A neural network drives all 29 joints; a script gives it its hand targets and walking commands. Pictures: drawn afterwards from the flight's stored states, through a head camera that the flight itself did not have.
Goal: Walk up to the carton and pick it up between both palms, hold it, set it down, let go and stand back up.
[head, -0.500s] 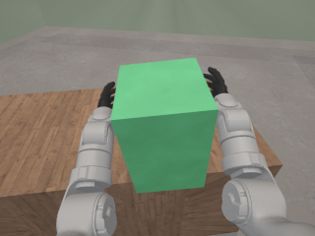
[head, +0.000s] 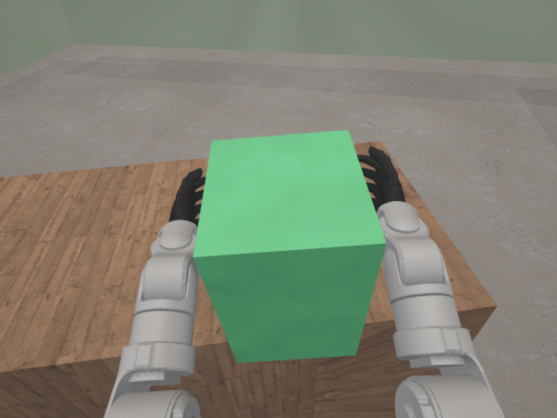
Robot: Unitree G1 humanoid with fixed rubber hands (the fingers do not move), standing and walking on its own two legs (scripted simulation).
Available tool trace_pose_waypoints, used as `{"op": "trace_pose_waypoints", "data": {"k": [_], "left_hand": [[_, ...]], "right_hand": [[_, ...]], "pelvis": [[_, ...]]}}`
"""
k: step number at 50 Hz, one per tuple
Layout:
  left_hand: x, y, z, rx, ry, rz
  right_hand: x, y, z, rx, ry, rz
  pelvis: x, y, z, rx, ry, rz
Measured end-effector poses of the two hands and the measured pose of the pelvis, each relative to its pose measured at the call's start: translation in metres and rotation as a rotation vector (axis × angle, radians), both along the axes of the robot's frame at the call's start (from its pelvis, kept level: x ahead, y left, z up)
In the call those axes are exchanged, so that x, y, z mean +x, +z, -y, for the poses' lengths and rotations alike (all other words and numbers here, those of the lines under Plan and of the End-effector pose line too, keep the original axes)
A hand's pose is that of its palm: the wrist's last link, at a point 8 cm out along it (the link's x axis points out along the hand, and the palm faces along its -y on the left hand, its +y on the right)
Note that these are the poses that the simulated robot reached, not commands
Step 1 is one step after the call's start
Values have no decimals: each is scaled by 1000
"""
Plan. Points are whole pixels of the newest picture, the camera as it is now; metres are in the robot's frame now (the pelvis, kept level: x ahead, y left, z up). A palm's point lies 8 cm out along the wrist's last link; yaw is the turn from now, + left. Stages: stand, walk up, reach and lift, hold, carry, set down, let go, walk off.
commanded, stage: hold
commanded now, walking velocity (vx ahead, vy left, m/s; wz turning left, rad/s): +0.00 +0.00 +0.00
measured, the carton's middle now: (288, 255) +0.35 +0.00 +0.09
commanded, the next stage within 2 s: none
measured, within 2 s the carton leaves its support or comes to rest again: neither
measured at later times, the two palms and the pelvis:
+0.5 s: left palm (149, 225) +0.33 +0.18 +0.18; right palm (370, 196) +0.34 -0.11 +0.21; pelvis -0.05 +0.03 -0.01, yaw +1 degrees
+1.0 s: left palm (177, 217) +0.38 +0.16 +0.16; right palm (375, 195) +0.39 -0.13 +0.17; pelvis +0.00 +0.01 +0.00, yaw +0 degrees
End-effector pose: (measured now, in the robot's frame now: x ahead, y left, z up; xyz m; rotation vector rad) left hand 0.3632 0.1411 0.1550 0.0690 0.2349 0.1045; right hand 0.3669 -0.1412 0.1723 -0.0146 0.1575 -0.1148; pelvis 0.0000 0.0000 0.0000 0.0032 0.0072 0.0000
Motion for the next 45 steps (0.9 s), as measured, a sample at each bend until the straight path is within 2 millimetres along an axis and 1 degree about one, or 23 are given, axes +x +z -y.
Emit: {"op": "trace_pose_waypoints", "data": {"k": [4,9,12,14,17,21,25,30,35,41,45], "left_hand": [[-14,-1,-3,-5,9,-13],[-30,-16,-7,-13,4,-72],[-36,-19,-12,-20,8,-82],[-39,-15,-16,-22,11,-65],[-38,0,-22,-21,16,-19],[-35,21,-30,-18,25,14],[-31,28,-34,-9,28,0],[-25,22,-34,-22,33,-32],[-14,14,-30,-42,41,-46],[6,14,-24,-21,37,-38],[15,11,-19,-10,29,-27]], "right_hand": [[-14,-2,-3,-10,-5,-13],[-28,-9,-8,-19,-10,-72],[-34,-11,-13,1,-11,-83],[-36,-7,-17,16,-11,-67],[-36,6,-24,25,-9,-22],[-31,26,-30,11,9,13],[-24,34,-34,0,31,-3],[-15,28,-33,-2,45,-35],[-2,20,-29,6,52,-51],[17,15,-22,18,51,-42],[24,10,-16,6,49,-30]], "pelvis": [[-6,0,-1,-4,9,28],[-20,-1,-5,-2,12,38],[-30,-1,-9,-2,7,25],[-36,-2,-12,-3,5,11],[-44,-3,-17,-4,4,-12],[-50,-4,-24,-5,7,-18],[-52,-5,-29,-7,10,-7],[-51,-7,-30,-3,8,-3],[-43,-7,-26,-1,7,-20],[-28,-4,-19,-3,5,-56],[-16,-1,-14,-3,6,-62]]}}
